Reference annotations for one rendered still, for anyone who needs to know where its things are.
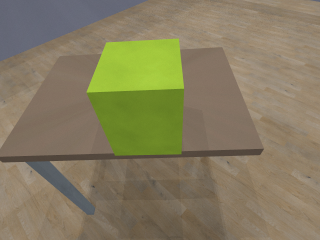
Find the carton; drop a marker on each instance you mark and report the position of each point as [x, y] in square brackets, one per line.
[137, 93]

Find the table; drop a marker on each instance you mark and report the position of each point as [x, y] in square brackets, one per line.
[60, 123]

